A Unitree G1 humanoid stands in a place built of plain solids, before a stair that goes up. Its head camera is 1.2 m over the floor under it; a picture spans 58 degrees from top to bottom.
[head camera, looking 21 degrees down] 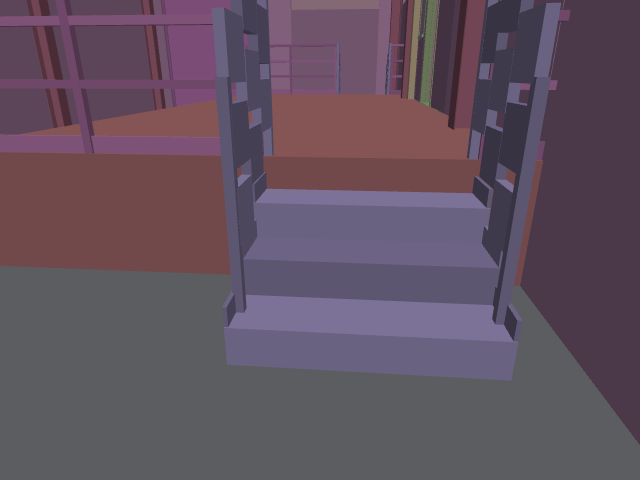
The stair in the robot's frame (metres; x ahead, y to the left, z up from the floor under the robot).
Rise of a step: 0.19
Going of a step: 0.30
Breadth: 1.22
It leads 5 degrees to the right of straight ahead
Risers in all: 4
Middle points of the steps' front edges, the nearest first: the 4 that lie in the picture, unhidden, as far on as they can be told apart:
1.53 -0.20 0.19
1.83 -0.22 0.38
2.13 -0.25 0.57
2.43 -0.27 0.76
